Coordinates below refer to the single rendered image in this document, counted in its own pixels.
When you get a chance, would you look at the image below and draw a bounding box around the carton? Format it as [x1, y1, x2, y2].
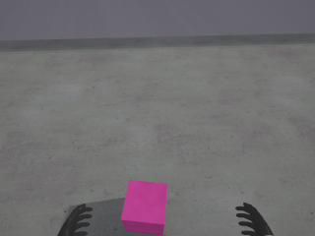
[121, 180, 167, 235]

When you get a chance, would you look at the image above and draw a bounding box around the robot left hand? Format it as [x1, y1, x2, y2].
[57, 204, 93, 236]

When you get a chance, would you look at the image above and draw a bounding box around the robot right hand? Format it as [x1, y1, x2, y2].
[235, 203, 275, 236]

